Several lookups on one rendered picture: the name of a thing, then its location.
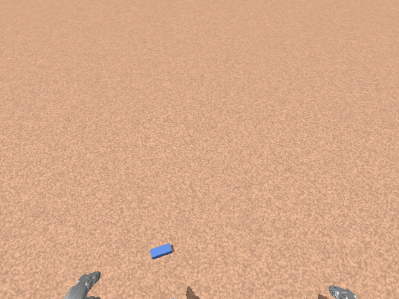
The left robot hand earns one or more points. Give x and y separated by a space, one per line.
83 286

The right robot hand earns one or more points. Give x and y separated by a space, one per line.
340 293

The small box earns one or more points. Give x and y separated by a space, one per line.
161 251

